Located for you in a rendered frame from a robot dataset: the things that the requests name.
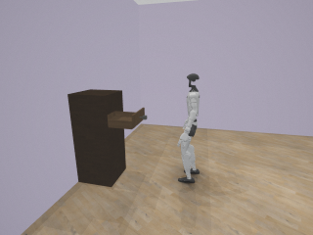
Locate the robot left forearm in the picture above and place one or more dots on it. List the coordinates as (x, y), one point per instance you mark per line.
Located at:
(192, 118)

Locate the robot right foot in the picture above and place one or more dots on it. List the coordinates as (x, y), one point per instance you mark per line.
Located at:
(194, 171)

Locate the drawer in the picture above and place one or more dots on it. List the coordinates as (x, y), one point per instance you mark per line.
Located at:
(125, 120)

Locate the robot right hand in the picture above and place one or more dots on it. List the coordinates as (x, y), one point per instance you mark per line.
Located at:
(186, 121)

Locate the left robot upper arm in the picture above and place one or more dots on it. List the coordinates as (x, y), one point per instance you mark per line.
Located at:
(193, 101)

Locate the robot left hand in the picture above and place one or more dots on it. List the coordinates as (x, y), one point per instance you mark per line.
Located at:
(184, 138)

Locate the right robot shin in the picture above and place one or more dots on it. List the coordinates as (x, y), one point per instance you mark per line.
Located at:
(192, 160)

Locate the handle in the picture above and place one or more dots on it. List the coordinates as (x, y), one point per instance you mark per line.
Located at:
(144, 117)

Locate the cabinet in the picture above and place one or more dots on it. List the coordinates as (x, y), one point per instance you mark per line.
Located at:
(99, 149)

